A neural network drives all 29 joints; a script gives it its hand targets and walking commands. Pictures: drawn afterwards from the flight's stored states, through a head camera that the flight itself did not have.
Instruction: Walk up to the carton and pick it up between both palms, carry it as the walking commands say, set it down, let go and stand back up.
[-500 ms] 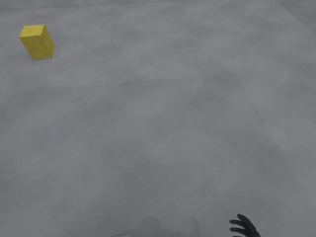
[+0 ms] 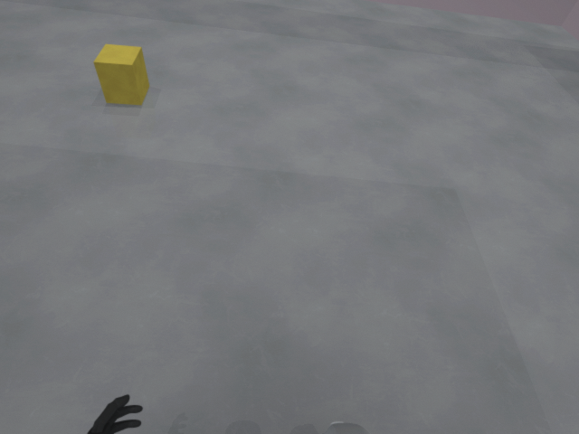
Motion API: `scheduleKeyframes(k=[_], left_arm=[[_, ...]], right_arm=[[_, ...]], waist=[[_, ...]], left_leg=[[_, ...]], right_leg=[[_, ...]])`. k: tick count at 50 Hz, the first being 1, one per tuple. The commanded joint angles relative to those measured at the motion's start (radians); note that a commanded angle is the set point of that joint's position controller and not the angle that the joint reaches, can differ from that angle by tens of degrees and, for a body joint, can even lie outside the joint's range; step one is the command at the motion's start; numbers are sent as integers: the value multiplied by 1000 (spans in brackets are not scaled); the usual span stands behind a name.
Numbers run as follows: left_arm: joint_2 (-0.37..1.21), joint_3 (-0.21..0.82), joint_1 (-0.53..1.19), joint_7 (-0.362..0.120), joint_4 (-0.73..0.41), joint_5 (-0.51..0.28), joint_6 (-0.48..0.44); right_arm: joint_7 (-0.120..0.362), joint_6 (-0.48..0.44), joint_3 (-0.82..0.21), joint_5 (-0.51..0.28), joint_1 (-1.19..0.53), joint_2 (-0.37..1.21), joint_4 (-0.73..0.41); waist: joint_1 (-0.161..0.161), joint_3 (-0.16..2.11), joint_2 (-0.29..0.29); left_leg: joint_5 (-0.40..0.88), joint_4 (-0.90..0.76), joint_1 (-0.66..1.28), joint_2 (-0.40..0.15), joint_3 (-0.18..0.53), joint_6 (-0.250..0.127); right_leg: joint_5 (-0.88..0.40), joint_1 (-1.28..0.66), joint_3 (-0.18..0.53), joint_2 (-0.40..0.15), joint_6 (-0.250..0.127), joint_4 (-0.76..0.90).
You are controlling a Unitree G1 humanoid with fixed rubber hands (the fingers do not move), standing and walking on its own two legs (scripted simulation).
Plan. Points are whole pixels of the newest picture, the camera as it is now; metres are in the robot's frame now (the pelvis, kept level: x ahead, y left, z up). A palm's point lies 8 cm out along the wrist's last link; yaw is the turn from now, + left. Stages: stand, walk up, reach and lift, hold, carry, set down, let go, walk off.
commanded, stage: walk up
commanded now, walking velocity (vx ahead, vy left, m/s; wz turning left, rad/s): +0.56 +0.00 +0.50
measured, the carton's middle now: (123, 75) +2.14 +0.72 -0.66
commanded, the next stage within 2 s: none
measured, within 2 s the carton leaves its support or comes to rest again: neither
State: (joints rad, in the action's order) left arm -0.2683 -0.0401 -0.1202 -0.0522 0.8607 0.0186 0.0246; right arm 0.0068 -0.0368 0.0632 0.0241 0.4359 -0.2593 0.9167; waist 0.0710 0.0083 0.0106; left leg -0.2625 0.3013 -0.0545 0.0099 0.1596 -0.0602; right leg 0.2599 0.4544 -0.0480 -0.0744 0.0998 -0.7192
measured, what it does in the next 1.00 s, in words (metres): walks ahead, turning left: right foot, then left foot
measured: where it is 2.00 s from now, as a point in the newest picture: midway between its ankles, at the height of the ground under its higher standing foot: (181, 240)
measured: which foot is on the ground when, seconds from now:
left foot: down 0.00-0.12, up 0.14-0.56, down 0.58-1.00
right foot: up 0.00-0.10, down 0.12-0.58, up 0.60-1.00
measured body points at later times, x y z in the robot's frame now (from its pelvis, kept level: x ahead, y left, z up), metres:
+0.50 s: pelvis +0.24 +0.00 -0.02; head +0.27 -0.01 +0.43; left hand +0.06 +0.21 -0.14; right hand +0.48 -0.18 -0.14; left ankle +0.37 +0.19 -0.70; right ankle +0.10 -0.15 -0.75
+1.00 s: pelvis +0.50 +0.10 -0.01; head +0.53 +0.10 +0.44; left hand +0.63 +0.38 -0.11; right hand +0.50 -0.15 -0.16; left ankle +0.39 +0.17 -0.75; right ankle +0.69 +0.02 -0.72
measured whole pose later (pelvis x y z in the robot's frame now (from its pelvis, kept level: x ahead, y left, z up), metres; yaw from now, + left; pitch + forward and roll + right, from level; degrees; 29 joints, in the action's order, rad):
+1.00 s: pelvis +0.50 +0.10 -0.01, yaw +16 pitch -1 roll +1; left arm -0.23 -0.08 -0.02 -0.04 0.83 0.02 -0.01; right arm 0.00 -0.09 0.04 0.02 0.44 -0.21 1.05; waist 0.10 -0.06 0.01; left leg -0.28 0.24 0.04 0.06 -0.03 -0.05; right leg 0.10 0.54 -0.10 -0.10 0.04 -0.64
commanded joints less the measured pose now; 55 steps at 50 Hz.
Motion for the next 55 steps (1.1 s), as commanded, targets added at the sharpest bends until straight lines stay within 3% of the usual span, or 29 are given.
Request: scheduleKeyframes(k=[1,3,4,5,6,7,8,9,10,13,15,18,23,26,28,29,30,31,32,33,35,38,41,44,48,51,53,54,55], left_arm=[[-47,-24,168,5,-120,-5,-57],[-53,-36,71,18,-92,-13,-77],[-66,-45,-15,28,-58,-14,-86],[-124,-67,-167,47,-12,-10,-95],[-236,-92,-345,65,15,13,-102],[-303,-109,-427,64,48,25,-104],[-243,-95,-323,57,71,31,-101],[-143,-73,-261,49,63,30,-106],[-89,-59,-251,52,80,19,-106],[-35,-34,-247,44,79,2,-121],[-34,-36,-292,44,96,-2,-126],[-40,-37,-360,51,115,3,-127],[-85,-52,-409,64,127,1,-118],[-108,-55,-423,69,125,-3,-113],[-138,-62,-396,69,110,-5,-101],[-131,-62,-400,64,98,2,-99],[-45,-39,-380,55,59,8,-100],[5,-26,-398,58,37,-11,-99],[-23,-31,-302,60,34,-13,-107],[-8,-26,-267,57,35,-4,-107],[-13,-40,-281,45,66,13,-84],[-2,-47,-276,26,53,25,-50],[-3,-50,-107,16,-6,18,-40],[0,-44,49,10,-62,10,-38],[-8,-45,160,10,-100,4,-46],[-18,-46,127,16,-91,-4,-65],[-35,-57,7,28,-50,-1,-81],[-77,-75,-190,45,9,7,-92],[-221,-110,-435,69,52,18,-100]], right_arm=[[-7,-28,32,6,41,-178,13],[-4,-31,33,6,6,-180,20],[-4,-30,30,2,-22,-175,18],[-3,-37,21,1,-70,-149,-3],[-4,-47,3,5,-94,-77,-44],[-9,-49,-2,10,-112,-40,-74],[-6,-48,3,6,-146,-66,-73],[6,-49,4,-1,-138,-57,-33],[21,-43,9,-3,-139,-55,-19],[57,-5,15,12,-133,-24,-17],[69,10,12,14,-208,-14,-42],[83,22,3,15,-331,1,-70],[101,13,-24,8,-508,25,-117],[81,9,-14,15,-438,-9,-85],[53,0,7,16,-257,-60,-31],[33,-3,36,19,-117,-121,23],[19,-18,53,24,-3,-198,38],[6,-17,47,14,37,-243,36],[-2,-20,42,-4,-29,-204,29],[0,-29,32,-2,-121,-163,15],[3,-45,11,1,-195,-84,10],[2,-60,5,-13,-180,-62,27],[-4,-69,-3,-6,-124,-52,54],[-2,-66,-2,-7,-79,-62,64],[-6,-61,1,-4,6,-87,88],[-14,-56,2,-10,43,-92,113],[-19,-49,3,-13,58,-97,129],[-20,-48,2,-14,37,-91,125],[-15,-44,13,-25,44,-71,95]], waist=[[30,-112,-174],[-24,-66,-143],[-72,-32,-96],[-158,44,-7],[-244,172,228],[-233,157,313],[-166,25,225],[-122,-48,77],[-95,-72,25],[-62,-44,168],[-80,-77,211],[-106,-117,179],[-146,-167,185],[-100,-63,176],[-18,52,131],[27,127,69],[38,221,-128],[46,332,-205],[31,246,-122],[-1,122,-54],[-70,-9,23],[-105,-63,-121],[-80,-94,-93],[-32,-115,-141],[10,-103,-75],[-6,-78,-95],[-68,-8,-54],[-157,94,-43],[-236,235,104]], left_leg=[[-141,-152,-40,-189,234,-142],[-50,-82,-107,-175,237,-127],[23,13,-180,-134,186,-102],[110,212,-336,-79,135,-74],[-90,536,-509,14,27,-42],[-203,766,-671,54,-12,-16],[-81,863,-718,-44,-16,-4],[-4,871,-683,-84,-16,14],[49,902,-658,-86,-13,26],[130,910,-615,-82,-103,53],[162,895,-642,-75,-155,73],[230,783,-672,-75,-201,90],[222,378,-530,-55,-276,69],[166,313,-320,12,-322,28],[138,191,-57,51,-344,-1],[82,201,179,25,-309,-30],[200,200,418,-294,62,-88],[267,85,468,-415,372,-189],[326,36,335,-396,355,-195],[360,30,174,-356,230,-163],[309,-55,-72,-264,108,-89],[288,-105,-152,-215,-8,-89],[298,-144,-139,-198,-46,-95],[209,-177,-121,-175,-87,-80],[314,-143,-5,-222,-47,-100],[474,-57,61,-236,-64,-78],[630,148,29,-197,-152,-47],[560,361,-159,-143,-183,-16],[7,708,-404,-34,-179,15]], right_leg=[[15,12,-36,24,-18,170],[-26,-193,-39,35,-38,254],[-50,-359,-58,35,-47,322],[-18,-622,5,-30,-67,333],[239,-825,294,-292,-104,446],[337,-795,616,-467,-156,574],[337,-626,621,-449,-199,578],[220,-513,459,-388,-172,542],[-12,-465,334,-343,-141,498],[-393,-394,55,-236,-81,448],[-437,-381,14,-228,-87,479],[-450,-388,-45,-219,-97,541],[-525,-432,-142,-238,-120,559],[-852,-451,-188,-240,-115,396],[-906,-373,-200,-221,-108,96],[-723,-214,-185,-173,-96,-129],[228,63,-129,-99,-93,-436],[264,172,-17,-39,-90,-653],[182,207,43,-61,-99,-704],[95,193,57,-104,-102,-680],[16,107,55,-127,-89,-559],[-34,64,21,-118,-53,-430],[-106,87,-22,-89,-43,-228],[-190,51,-50,-53,-52,-10],[-175,49,-53,-22,-66,84],[-108,-10,-51,6,-84,154],[-108,-187,-96,50,-106,246],[-111,-487,-30,-2,-140,240],[-84,-754,339,-305,-178,312]])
